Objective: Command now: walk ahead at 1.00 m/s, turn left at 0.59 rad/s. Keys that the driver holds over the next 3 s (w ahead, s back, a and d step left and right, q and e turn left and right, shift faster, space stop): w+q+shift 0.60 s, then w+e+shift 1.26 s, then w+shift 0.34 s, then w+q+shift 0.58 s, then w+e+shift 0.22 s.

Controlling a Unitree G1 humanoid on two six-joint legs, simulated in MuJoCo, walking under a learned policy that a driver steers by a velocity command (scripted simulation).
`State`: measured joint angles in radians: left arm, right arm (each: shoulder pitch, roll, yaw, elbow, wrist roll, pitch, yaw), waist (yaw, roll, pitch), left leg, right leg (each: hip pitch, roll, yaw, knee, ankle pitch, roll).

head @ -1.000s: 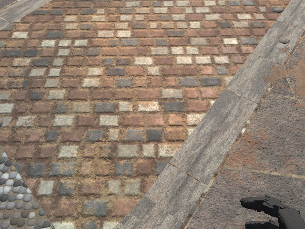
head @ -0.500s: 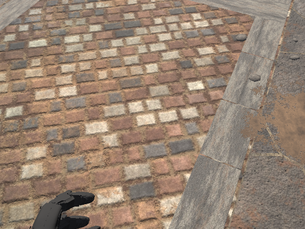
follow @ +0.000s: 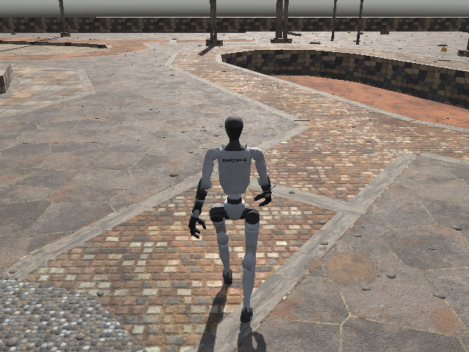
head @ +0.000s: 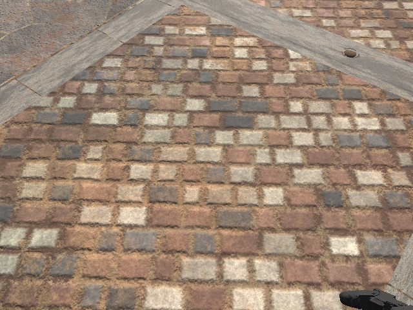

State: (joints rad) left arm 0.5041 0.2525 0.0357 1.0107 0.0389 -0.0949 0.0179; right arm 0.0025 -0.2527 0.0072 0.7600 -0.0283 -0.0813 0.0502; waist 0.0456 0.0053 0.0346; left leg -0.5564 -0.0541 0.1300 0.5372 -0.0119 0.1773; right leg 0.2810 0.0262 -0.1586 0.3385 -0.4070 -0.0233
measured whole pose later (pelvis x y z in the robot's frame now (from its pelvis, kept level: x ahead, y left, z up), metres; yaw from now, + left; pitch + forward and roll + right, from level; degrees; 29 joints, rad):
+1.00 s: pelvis +0.87 +0.26 +0.03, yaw +28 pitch +1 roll +0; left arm 0.38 0.27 0.04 0.87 0.00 -0.05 -0.03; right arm 0.23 -0.27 -0.02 0.79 -0.05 -0.08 0.01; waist 0.04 -0.02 0.02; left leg -0.27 0.00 0.12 0.51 -0.27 0.05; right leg -0.43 -0.08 0.02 1.25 -0.26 -0.09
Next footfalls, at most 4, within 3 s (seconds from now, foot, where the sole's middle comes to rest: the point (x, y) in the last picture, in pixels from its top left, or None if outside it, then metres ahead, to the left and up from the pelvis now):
0.42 right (242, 250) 0.65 -0.06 -0.74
0.86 left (129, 193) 0.86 0.36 -0.74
1.30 right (139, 105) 1.33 0.39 -0.74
1.72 left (118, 47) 1.75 0.57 -0.74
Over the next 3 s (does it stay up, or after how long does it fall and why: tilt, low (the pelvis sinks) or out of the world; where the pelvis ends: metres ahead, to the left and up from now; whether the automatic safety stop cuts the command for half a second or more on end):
stays up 2.63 0.06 0.02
